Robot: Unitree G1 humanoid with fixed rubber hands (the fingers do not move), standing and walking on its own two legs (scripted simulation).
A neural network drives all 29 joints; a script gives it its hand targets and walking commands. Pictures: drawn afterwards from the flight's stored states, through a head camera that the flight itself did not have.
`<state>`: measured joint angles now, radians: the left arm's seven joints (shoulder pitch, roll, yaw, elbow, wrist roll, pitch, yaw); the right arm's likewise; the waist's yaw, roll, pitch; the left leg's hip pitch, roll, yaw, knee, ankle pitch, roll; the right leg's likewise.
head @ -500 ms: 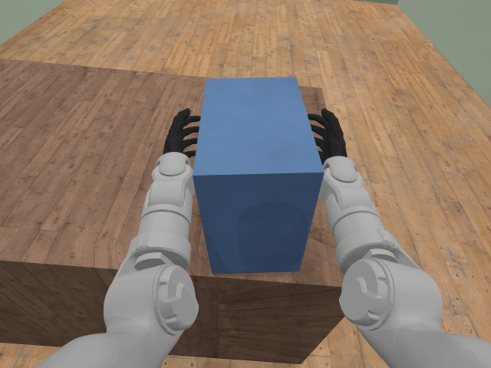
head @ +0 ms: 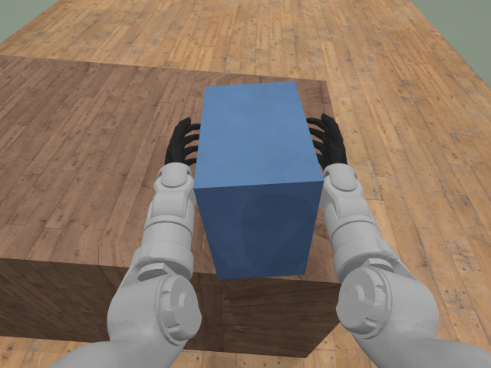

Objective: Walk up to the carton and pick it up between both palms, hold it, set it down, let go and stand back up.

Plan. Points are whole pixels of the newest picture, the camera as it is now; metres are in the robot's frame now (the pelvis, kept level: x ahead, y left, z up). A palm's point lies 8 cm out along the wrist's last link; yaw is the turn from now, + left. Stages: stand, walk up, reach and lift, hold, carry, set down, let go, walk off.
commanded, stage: set down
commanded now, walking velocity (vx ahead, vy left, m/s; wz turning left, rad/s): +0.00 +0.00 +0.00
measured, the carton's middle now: (255, 182) +0.42 +0.04 +0.05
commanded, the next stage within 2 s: none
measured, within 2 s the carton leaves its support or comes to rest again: rests again in 0.46 s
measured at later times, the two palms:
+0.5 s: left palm (179, 167) +0.39 +0.18 +0.10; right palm (333, 168) +0.41 -0.08 +0.12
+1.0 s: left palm (183, 167) +0.40 +0.17 +0.10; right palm (335, 175) +0.41 -0.09 +0.10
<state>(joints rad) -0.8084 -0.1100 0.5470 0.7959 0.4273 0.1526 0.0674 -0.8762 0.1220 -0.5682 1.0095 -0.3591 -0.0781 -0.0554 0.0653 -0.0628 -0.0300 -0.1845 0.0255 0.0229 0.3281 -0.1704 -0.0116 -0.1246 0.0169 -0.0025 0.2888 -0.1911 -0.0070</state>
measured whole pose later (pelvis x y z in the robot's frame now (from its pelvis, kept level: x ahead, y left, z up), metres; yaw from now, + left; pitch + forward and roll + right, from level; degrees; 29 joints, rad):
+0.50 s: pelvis +0.00 +0.00 +0.00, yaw +0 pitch +1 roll +0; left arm -0.81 -0.15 0.61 0.76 0.49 0.13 0.03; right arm -0.85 0.16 -0.67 0.94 -0.47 -0.10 -0.01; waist 0.07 -0.07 0.01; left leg -0.17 0.02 0.05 0.31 -0.16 -0.01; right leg -0.12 0.01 -0.01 0.28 -0.18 0.00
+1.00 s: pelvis +0.00 +0.00 +0.00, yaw -1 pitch +1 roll +0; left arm -0.81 -0.18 0.64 0.71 0.53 0.09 0.01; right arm -0.81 0.19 -0.67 0.87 -0.50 -0.13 0.02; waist 0.07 -0.06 0.04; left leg -0.17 0.03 0.07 0.30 -0.16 0.00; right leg -0.13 0.00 -0.01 0.29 -0.18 0.00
